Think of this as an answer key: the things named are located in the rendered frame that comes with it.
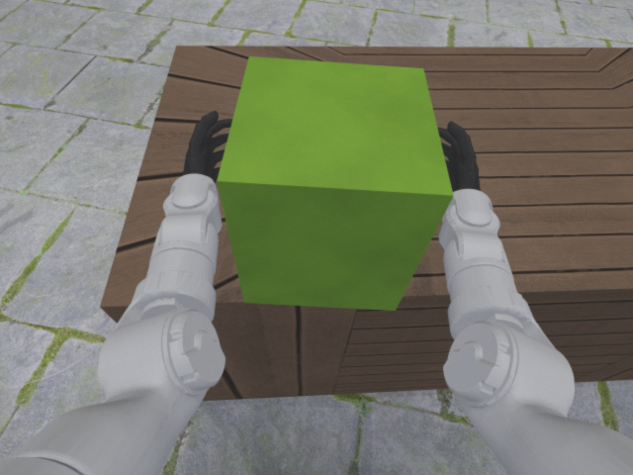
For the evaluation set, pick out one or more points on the robot left upper arm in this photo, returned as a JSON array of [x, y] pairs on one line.
[[155, 374]]

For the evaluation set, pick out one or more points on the robot right upper arm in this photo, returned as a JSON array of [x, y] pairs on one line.
[[517, 391]]

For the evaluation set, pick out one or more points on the robot right hand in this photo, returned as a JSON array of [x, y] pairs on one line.
[[462, 166]]

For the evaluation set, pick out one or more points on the robot left forearm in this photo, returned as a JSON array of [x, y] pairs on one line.
[[184, 257]]

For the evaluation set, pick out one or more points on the robot left hand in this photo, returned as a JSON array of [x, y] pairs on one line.
[[200, 157]]

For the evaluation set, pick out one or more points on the carton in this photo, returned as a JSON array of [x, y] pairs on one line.
[[333, 182]]

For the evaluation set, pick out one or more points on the pedestal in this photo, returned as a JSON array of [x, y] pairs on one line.
[[552, 131]]

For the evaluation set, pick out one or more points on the robot right forearm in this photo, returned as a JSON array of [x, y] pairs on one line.
[[478, 276]]

